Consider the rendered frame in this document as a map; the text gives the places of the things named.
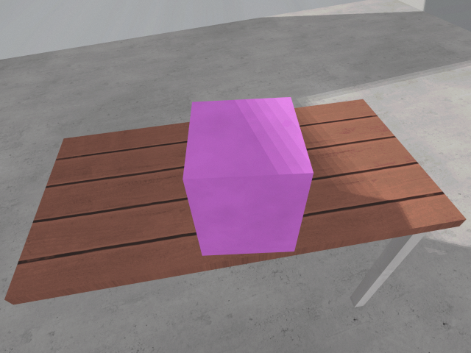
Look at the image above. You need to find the table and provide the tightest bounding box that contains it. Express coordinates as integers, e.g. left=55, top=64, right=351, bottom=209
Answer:
left=4, top=99, right=466, bottom=307

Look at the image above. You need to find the carton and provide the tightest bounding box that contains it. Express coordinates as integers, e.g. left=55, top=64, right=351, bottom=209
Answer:
left=183, top=97, right=314, bottom=256

